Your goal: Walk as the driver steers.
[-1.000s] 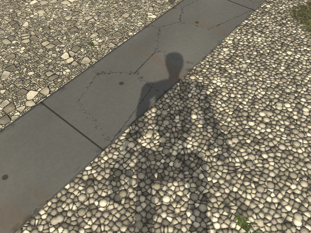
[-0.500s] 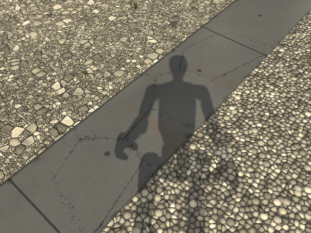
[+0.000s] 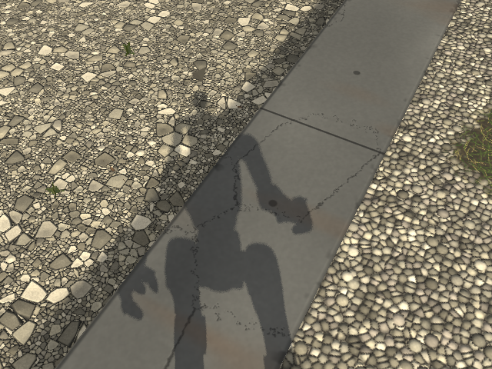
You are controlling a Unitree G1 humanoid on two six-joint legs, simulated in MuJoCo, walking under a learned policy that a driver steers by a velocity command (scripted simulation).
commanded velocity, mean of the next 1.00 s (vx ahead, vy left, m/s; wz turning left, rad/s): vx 1.00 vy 0.00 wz -0.94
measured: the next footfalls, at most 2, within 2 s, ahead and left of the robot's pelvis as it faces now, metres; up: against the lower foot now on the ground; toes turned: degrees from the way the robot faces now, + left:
right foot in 0.38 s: +0.50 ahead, -0.16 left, +0.00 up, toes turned -24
left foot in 0.82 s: +0.96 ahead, -0.23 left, +0.00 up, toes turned -53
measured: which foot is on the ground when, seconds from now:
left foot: down 0.00-0.38, up 0.40-0.80, down 0.82-1.00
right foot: up 0.00-0.36, down 0.38-0.82, up 0.84-1.00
